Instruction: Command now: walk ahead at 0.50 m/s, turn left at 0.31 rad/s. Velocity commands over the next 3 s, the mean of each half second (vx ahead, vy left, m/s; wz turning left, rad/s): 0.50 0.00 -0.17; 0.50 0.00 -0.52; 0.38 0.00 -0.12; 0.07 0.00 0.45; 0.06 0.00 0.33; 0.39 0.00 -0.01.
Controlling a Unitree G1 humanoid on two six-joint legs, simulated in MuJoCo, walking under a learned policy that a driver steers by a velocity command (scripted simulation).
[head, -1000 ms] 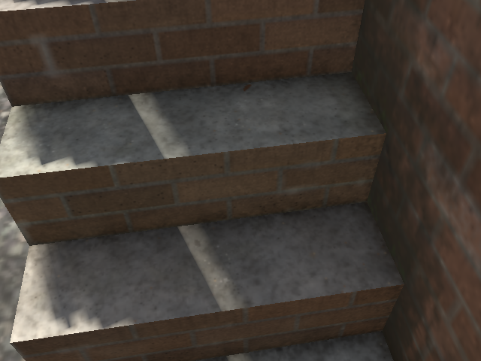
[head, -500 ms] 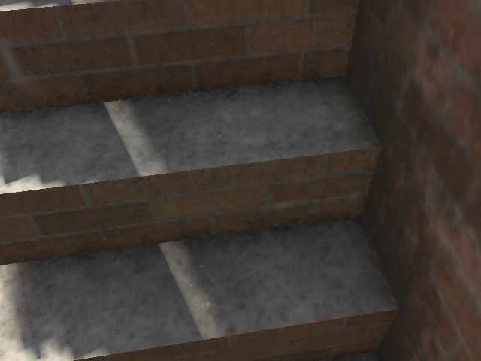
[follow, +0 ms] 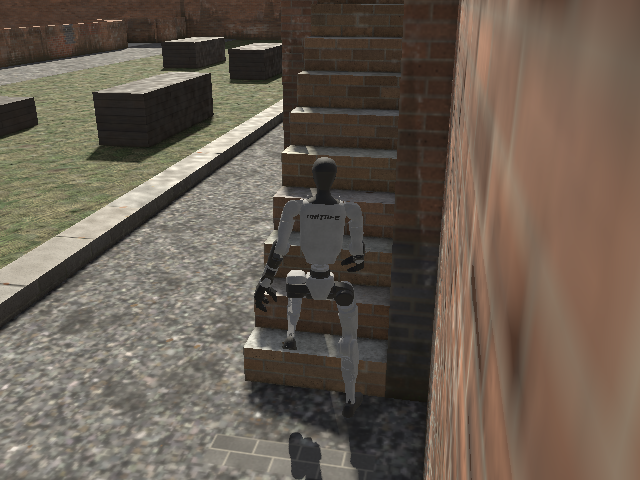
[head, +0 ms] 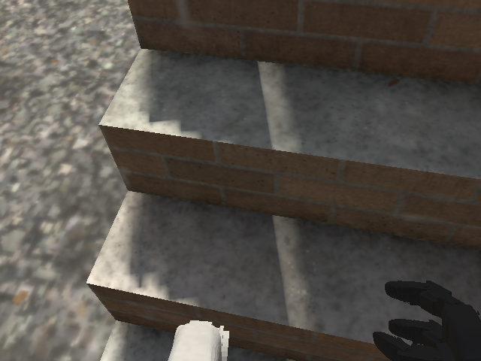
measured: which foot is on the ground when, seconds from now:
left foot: up 0.00-0.20, down 0.22-1.00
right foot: down 0.00-0.26, up 0.28-1.00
